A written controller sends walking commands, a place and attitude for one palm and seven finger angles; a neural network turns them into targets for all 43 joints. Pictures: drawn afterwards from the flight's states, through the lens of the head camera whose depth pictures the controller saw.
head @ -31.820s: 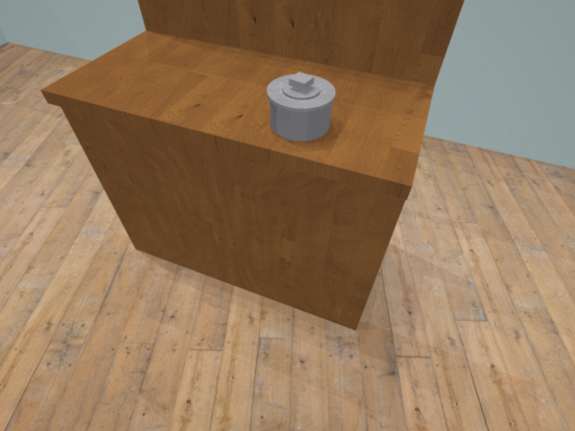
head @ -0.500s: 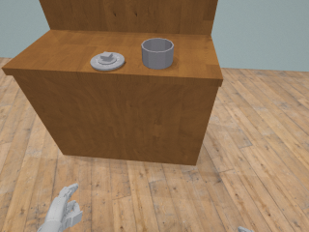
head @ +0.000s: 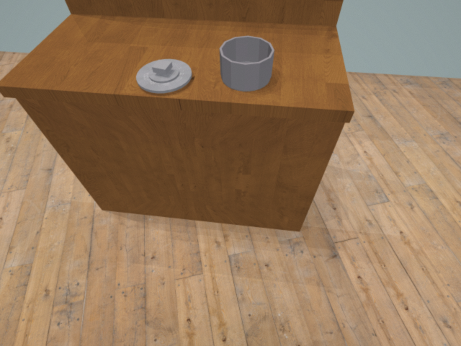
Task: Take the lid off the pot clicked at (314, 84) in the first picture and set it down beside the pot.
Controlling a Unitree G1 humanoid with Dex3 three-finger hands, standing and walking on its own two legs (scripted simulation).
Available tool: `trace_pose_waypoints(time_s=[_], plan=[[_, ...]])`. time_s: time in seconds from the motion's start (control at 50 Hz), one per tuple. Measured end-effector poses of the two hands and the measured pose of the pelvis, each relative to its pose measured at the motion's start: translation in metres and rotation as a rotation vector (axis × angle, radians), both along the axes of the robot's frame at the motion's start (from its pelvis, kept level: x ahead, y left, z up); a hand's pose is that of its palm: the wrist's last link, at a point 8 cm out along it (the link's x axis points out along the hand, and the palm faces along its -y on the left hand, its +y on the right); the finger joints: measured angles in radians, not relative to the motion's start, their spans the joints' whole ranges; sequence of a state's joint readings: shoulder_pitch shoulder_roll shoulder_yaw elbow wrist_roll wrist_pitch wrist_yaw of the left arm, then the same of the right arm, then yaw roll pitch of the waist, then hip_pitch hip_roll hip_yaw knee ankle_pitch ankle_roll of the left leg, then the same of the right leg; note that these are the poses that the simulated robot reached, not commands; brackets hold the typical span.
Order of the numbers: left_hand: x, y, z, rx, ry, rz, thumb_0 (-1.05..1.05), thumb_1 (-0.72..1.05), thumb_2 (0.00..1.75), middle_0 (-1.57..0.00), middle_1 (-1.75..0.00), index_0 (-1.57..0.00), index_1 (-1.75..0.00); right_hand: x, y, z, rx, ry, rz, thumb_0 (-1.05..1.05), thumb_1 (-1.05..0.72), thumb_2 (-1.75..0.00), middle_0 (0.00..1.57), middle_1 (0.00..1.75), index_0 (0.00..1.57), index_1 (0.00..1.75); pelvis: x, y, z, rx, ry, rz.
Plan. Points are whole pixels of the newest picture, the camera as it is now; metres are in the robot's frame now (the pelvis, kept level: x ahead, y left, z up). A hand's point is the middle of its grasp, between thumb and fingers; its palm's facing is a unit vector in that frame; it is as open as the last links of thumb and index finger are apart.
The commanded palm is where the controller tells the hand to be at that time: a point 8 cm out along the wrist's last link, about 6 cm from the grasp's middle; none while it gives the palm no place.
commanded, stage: stop stepping back and stand still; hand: left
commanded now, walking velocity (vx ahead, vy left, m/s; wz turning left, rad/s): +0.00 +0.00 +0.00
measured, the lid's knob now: (162, 67) +0.79 +0.22 +0.04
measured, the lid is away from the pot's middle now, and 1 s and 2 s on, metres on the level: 0.23 0.23 0.23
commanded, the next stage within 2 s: let the arm hang, fingers relaxed in 0.36 s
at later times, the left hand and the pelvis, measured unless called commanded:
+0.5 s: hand out of the picture +0.04 +0.16 -0.17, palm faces +0.04 -0.98 -0.21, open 7.3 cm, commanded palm none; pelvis +0.01 -0.02 +0.00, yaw +0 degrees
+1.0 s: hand out of the picture +0.00 +0.15 -0.17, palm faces +0.04 -0.98 -0.18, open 7.3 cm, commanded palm none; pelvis +0.00 -0.02 +0.00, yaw +0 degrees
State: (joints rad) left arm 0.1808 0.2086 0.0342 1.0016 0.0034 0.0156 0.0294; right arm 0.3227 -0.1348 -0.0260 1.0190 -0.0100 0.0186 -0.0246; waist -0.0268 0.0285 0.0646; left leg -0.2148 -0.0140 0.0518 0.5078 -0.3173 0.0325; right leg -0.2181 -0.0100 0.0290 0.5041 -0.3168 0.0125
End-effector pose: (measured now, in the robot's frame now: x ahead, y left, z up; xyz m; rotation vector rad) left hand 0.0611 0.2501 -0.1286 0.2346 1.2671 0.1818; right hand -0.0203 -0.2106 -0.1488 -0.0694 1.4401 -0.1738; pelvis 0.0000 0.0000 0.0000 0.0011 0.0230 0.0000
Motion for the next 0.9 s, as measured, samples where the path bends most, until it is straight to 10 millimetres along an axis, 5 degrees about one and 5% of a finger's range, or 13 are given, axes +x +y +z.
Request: trace_pose_waypoints(time_s=[0.16,0.26,0.66,0.9], plan=[[0.012,-0.039,-0.008,-0.07,-0.023,0.0,0.01,0.92,0.9,-0.2,-0.3,-0.19,-0.3,0.017,-0.013,0.001,-0.02,-0.036,-0.016,0.01,-0.92,-0.9,0.2,0.3,0.2,0.3,0.008,-0.009,0.001,0.0,-0.015,-0.003],[0.011,-0.044,-0.011,-0.076,-0.032,0.021,-0.01,0.95,0.9,-0.21,-0.3,-0.2,-0.3,0.025,-0.024,0.004,-0.044,-0.056,-0.01,0.01,-0.92,-0.9,0.2,0.3,0.2,0.3,0.009,-0.015,0.001,0.0,-0.025,-0.003],[-0.051,-0.052,-0.013,-0.078,0.115,0.067,0.01,0.93,0.9,-0.2,-0.3,-0.19,-0.3,0.015,-0.029,0.005,-0.033,-0.026,-0.001,0.01,-0.91,-0.9,0.19,0.3,0.2,0.3,0.003,-0.024,0.003,-0.005,-0.034,-0.002],[-0.066,-0.056,-0.016,-0.097,0.142,0.073,0.01,0.93,0.9,-0.2,-0.3,-0.2,-0.3,0.002,-0.022,0.006,-0.029,-0.007,-0.009,0.01,-0.91,-0.9,0.19,0.3,0.2,0.3,-0.002,-0.022,0.004,-0.007,-0.037,-0.005]])
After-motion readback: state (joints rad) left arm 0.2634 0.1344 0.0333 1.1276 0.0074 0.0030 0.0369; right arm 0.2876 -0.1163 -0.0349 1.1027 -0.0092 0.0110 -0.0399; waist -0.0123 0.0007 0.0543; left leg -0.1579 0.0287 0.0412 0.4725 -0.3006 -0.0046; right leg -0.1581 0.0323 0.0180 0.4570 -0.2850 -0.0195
